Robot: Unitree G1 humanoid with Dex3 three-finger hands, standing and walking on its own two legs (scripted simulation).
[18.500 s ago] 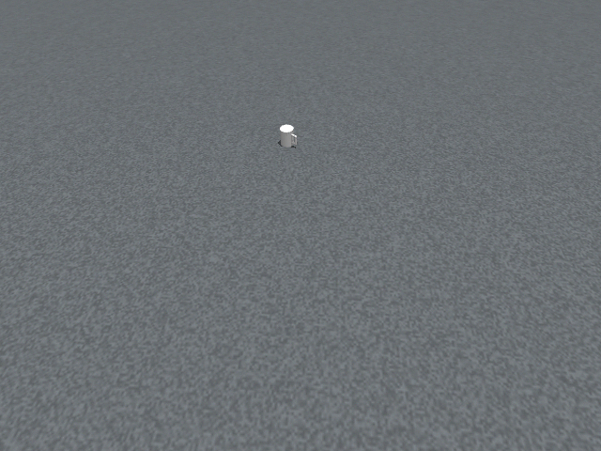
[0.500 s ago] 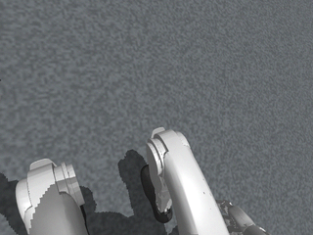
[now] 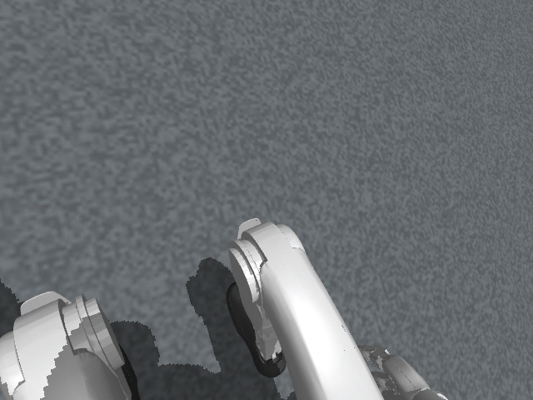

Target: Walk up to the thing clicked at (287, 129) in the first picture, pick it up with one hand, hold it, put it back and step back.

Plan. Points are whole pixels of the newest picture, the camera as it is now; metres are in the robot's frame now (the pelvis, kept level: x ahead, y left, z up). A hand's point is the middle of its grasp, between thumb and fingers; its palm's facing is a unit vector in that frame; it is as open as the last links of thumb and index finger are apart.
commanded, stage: approach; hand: left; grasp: from above
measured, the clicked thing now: out of the picture +0.52 +0.35 -0.27
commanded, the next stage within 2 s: rest palm in 0.14 s
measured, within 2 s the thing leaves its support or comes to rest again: neither
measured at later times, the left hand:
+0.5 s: hand out of the picture +0.48 +0.35 -0.20, palm faces -0.43 -0.13 -0.89, open 14.3 cm
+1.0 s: hand out of the picture +0.49 +0.35 -0.23, palm faces -0.45 -0.13 -0.88, open 14.1 cm
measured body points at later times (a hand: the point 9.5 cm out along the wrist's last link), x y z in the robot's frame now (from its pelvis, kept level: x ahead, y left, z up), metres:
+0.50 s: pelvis +0.00 +0.00 -0.01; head +0.27 +0.13 +0.33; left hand +0.50 +0.36 -0.15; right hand +0.07 -0.27 -0.07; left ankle +0.07 +0.13 -0.29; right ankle +0.11 -0.13 -0.29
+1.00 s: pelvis +0.00 +0.00 -0.01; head +0.28 +0.12 +0.32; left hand +0.51 +0.35 -0.18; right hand +0.04 -0.25 -0.07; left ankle +0.07 +0.13 -0.29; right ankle +0.11 -0.13 -0.29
